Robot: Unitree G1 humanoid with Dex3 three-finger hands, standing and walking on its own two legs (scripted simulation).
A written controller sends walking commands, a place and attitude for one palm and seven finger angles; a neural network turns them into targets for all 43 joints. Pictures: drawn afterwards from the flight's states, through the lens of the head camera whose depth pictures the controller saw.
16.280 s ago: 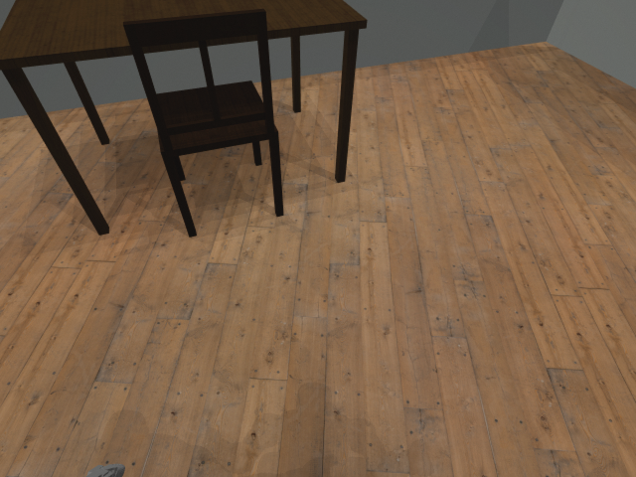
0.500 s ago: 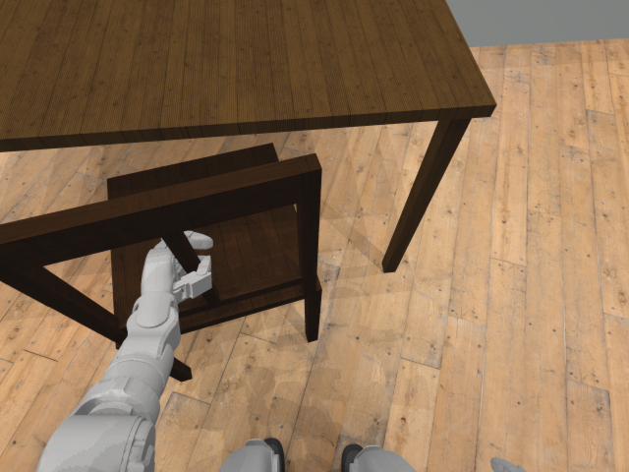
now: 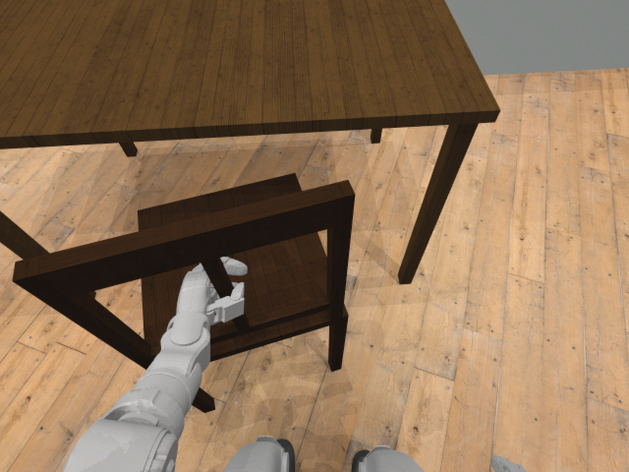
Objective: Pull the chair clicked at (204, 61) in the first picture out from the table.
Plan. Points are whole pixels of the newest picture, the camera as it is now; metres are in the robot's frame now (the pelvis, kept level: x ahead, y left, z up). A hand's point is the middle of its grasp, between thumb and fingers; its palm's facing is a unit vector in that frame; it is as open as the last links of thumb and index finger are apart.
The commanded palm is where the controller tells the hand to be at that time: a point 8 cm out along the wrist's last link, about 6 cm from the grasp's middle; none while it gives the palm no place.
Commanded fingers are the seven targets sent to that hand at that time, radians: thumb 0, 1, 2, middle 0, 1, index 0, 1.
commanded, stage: step backward, pulling the chair out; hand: left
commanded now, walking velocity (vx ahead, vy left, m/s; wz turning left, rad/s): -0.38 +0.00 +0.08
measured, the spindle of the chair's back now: (228, 295) +0.38 +0.15 -0.10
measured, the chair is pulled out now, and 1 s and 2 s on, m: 0.20 0.24 0.25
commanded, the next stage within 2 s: none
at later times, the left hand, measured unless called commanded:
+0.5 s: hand (236, 307) +0.34 +0.12 -0.06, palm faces +0.06 -0.98 -0.17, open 5.3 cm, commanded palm +0.35 +0.17 -0.06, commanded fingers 0.00 0.90 0.90 -0.50 -1.45 -0.50 -1.45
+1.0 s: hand (230, 331) +0.31 +0.13 -0.06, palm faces +0.00 -0.98 -0.20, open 5.4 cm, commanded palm +0.30 +0.18 -0.05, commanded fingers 0.00 0.90 0.90 -0.50 -1.45 -0.50 -1.45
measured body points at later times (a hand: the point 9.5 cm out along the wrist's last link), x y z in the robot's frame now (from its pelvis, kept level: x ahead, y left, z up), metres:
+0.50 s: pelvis -0.02 -0.01 +0.00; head +0.06 -0.02 +0.44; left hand +0.33 +0.17 -0.05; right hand +0.07 -0.27 -0.14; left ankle -0.02 +0.14 -0.69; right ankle +0.06 -0.11 -0.72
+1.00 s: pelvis -0.07 +0.01 +0.00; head +0.02 -0.01 +0.44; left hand +0.30 +0.18 -0.04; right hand +0.01 -0.24 -0.15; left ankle -0.06 +0.16 -0.72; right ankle +0.06 -0.11 -0.72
